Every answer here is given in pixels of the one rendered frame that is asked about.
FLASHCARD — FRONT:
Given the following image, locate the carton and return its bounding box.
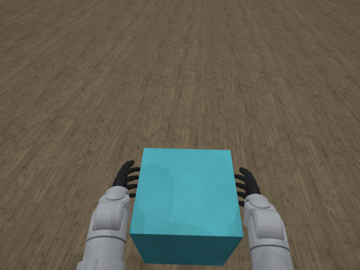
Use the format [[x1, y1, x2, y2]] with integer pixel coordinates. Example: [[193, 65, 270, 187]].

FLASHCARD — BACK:
[[129, 148, 244, 266]]

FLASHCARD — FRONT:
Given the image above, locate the left robot hand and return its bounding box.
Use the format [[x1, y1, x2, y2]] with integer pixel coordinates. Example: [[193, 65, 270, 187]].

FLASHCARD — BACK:
[[112, 160, 141, 198]]

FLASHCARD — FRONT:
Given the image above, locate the robot left forearm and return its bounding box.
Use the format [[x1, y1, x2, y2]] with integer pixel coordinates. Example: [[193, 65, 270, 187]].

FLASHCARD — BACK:
[[76, 186, 130, 270]]

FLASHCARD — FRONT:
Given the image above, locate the robot right forearm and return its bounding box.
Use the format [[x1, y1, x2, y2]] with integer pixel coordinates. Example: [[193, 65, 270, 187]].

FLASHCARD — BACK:
[[244, 193, 294, 270]]

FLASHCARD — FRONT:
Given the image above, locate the right robot hand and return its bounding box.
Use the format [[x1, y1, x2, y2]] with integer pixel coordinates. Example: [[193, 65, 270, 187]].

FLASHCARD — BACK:
[[234, 167, 261, 207]]

